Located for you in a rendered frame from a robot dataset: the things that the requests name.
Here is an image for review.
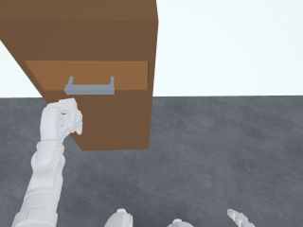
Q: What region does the handle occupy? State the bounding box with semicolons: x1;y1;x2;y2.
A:
64;76;115;95

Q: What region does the cabinet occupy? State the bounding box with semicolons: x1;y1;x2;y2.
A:
0;0;159;151

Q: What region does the left robot forearm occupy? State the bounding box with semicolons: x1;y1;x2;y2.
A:
11;139;65;227

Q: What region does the drawer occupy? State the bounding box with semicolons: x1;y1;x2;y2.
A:
25;61;148;91

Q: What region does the robot left shin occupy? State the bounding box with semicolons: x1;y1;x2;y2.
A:
116;208;127;213

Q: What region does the left robot hand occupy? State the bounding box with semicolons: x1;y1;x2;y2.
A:
40;97;83;143

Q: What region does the left robot thigh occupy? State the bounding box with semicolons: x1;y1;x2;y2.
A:
104;212;134;227

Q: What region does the right robot hand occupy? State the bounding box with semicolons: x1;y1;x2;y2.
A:
227;209;255;227

